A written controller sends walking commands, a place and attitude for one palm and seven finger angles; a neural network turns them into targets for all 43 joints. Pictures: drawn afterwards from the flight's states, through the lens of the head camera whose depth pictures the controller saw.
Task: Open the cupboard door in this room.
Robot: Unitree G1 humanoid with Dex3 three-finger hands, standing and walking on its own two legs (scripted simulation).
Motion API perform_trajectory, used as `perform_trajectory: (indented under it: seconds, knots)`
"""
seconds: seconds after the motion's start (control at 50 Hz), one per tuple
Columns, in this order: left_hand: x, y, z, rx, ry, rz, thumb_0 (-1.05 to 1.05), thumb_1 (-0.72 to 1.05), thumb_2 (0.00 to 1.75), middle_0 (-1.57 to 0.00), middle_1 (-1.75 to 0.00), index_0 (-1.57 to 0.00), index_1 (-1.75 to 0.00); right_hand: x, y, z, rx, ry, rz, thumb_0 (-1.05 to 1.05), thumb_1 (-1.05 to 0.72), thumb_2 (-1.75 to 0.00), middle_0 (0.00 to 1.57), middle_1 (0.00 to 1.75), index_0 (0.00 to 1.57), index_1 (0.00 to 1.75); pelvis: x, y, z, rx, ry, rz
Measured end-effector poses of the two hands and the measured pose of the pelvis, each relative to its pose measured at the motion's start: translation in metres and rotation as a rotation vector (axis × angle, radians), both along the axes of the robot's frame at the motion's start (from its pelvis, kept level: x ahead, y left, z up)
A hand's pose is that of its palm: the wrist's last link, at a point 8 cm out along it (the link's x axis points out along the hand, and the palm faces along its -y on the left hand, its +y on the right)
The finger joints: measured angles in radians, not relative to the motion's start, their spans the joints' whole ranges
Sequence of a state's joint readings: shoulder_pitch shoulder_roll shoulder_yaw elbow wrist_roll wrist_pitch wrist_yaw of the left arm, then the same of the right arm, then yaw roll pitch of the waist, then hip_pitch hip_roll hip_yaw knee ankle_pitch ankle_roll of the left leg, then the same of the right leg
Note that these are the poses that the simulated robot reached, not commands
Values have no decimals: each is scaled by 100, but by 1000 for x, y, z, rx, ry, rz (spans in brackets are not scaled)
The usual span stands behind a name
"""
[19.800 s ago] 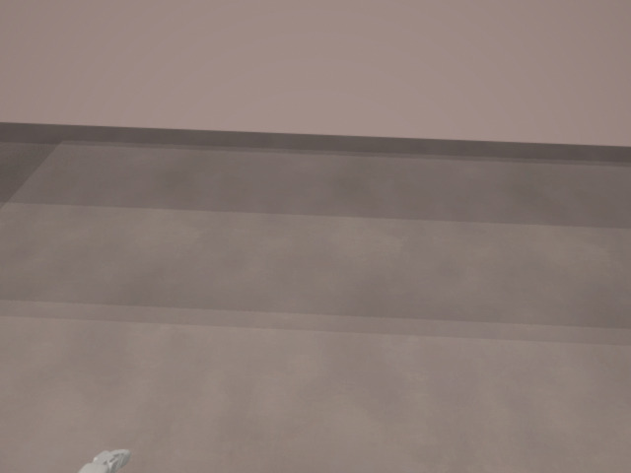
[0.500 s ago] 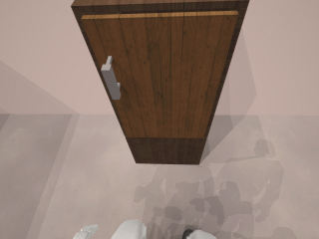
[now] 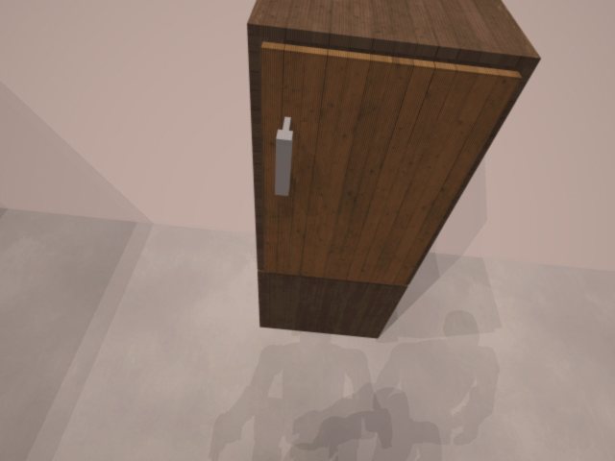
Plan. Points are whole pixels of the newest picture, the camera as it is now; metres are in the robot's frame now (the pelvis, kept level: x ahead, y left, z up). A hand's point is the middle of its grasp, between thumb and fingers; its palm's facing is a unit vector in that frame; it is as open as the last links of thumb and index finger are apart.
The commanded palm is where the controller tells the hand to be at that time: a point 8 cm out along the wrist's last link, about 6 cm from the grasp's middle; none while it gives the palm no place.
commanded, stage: come to a stop and stand still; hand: left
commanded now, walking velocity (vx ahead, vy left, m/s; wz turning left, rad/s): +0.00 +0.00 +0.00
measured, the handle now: (284, 156) +0.57 +0.10 +0.05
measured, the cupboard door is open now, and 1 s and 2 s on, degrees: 0 0 0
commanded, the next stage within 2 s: look again from close up in 0.78 s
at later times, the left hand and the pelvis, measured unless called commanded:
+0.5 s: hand out of the picture -0.04 +0.14 -0.17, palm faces +0.02 -0.98 -0.20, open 7.3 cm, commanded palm none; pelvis -0.04 -0.03 +0.00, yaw +0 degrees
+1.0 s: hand out of the picture -0.07 +0.11 -0.18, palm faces +0.04 -0.99 -0.16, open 7.4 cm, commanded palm none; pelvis -0.04 -0.03 -0.01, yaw +0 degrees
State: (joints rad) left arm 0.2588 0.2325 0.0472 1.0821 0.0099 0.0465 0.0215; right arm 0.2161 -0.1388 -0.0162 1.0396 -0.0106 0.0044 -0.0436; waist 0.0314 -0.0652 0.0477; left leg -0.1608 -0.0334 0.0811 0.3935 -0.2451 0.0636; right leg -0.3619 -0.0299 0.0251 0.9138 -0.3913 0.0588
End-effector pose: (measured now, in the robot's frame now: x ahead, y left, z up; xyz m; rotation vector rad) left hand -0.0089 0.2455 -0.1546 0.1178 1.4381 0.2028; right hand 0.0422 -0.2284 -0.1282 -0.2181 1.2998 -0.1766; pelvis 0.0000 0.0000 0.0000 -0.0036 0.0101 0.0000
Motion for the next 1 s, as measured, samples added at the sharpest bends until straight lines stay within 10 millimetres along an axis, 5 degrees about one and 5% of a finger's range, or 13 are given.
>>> perform_trajectory:
  seconds: [0.3,0.52,0.76,1.0]
  knots:
    - [6,-31,18,36,-104,-84,1,93,90,-20,-30,-20,-30,-102,9,-29,127,130,-105,0,-91,-90,20,30,19,30,-31,-12,0,18,-46,-4]
    - [-37,-58,12,-3,-41,-59,1,93,90,-20,-30,-20,-30,-146,-4,-23,125,212,-115,0,-90,-90,20,30,19,30,-46,-31,1,17,-44,-1]
    - [-80,-91,6,-74,65,-13,1,91,90,-20,-30,-20,-30,-129,-18,-20,98,193,-91,0,-90,-90,20,30,19,30,-45,-39,1,13,-33,4]
    - [-63,-82,3,-45,1,-26,1,91,90,-20,-30,-20,-30,-83,-21,-25,77,78,-44,2,-93,-90,20,30,19,30,-37,-31,-6,-13,-22,7]
